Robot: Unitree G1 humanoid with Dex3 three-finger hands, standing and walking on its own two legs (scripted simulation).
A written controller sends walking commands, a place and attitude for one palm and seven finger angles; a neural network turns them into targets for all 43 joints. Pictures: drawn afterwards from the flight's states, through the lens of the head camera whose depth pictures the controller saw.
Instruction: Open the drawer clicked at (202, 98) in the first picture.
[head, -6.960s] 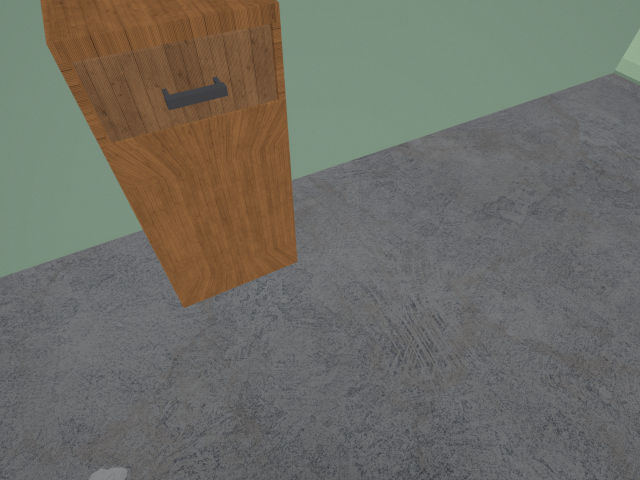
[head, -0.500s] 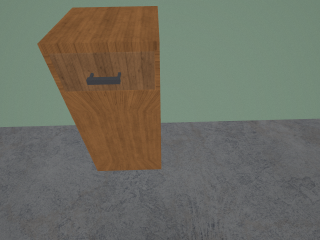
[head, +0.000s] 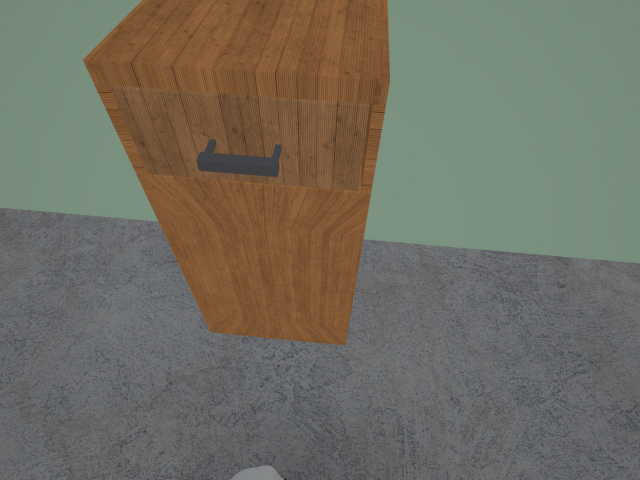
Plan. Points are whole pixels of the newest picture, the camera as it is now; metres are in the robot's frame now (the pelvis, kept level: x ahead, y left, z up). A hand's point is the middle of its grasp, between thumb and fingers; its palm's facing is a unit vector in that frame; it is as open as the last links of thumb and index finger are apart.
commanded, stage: come to a stop and stand still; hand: left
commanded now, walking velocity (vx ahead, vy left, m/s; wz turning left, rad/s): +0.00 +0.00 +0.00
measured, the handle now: (241, 156) +0.58 +0.20 +0.05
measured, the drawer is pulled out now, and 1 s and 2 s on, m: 0.00 0.00 0.00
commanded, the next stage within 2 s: look again from close up in 1.60 s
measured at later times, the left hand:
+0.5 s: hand (215, 467) +0.15 +0.16 -0.14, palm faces -0.01 -0.95 -0.31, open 7.3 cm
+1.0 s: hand out of the picture +0.02 +0.18 -0.16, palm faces +0.04 -0.98 -0.21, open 7.3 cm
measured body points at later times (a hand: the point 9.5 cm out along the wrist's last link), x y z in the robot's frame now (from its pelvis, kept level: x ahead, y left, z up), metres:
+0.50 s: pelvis +0.04 -0.04 +0.00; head +0.06 -0.07 +0.45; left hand +0.15 +0.21 -0.12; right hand +0.10 -0.28 -0.16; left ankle +0.07 +0.10 -0.71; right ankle +0.07 -0.14 -0.72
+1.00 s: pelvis +0.01 -0.01 +0.02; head +0.01 +0.00 +0.47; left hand +0.01 +0.23 -0.14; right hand +0.01 -0.25 -0.13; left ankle -0.04 +0.11 -0.72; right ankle +0.06 -0.14 -0.71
